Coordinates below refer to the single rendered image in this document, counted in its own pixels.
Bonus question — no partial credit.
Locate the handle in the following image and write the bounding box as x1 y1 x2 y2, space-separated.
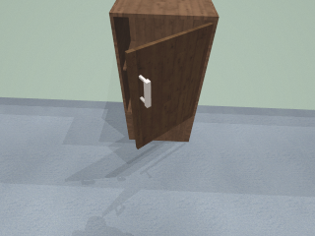
139 75 152 108

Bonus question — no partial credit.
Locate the cupboard door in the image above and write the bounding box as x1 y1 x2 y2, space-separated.
125 23 214 149

